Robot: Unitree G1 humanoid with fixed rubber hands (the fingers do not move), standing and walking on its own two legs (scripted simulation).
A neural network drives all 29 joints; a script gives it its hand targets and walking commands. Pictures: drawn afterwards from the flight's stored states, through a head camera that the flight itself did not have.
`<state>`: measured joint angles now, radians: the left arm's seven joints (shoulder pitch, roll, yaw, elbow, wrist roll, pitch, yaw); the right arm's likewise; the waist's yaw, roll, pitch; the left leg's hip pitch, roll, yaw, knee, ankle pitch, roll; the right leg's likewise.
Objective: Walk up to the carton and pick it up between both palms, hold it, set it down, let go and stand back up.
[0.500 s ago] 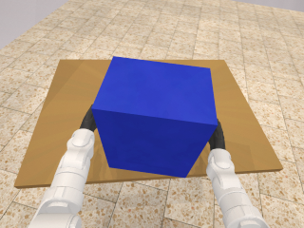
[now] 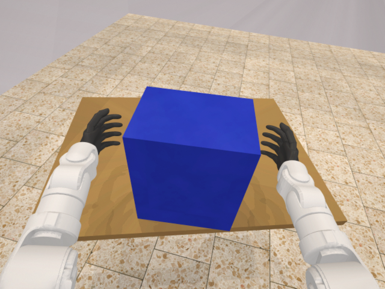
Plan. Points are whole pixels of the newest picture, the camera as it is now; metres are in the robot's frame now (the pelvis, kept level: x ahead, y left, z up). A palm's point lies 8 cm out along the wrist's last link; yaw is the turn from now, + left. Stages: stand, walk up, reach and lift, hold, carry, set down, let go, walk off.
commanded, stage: set down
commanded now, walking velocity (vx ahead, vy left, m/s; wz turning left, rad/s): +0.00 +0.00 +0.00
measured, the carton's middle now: (190, 163) +0.39 -0.05 +0.06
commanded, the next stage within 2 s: none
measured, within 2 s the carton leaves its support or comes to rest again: neither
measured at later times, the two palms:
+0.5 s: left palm (79, 96) +0.42 +0.16 +0.23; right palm (317, 122) +0.33 -0.27 +0.21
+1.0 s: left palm (65, 107) +0.40 +0.18 +0.22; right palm (309, 134) +0.32 -0.25 +0.20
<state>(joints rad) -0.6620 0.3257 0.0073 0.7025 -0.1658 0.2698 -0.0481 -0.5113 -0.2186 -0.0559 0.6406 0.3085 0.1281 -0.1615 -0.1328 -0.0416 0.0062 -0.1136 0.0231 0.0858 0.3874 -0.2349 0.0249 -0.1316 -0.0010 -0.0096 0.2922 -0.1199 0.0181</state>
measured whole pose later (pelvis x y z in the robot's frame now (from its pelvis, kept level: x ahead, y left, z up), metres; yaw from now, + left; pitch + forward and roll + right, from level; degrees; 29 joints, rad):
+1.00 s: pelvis -0.03 -0.01 +0.00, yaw +2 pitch -2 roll -1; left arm -0.90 0.54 0.02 0.64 -0.25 0.60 -0.13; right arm -0.69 -0.25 -0.09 0.45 0.39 0.50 -0.24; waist -0.20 -0.07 -0.02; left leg -0.17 0.02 0.03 0.40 -0.19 0.01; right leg -0.18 0.00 -0.04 0.30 -0.09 0.00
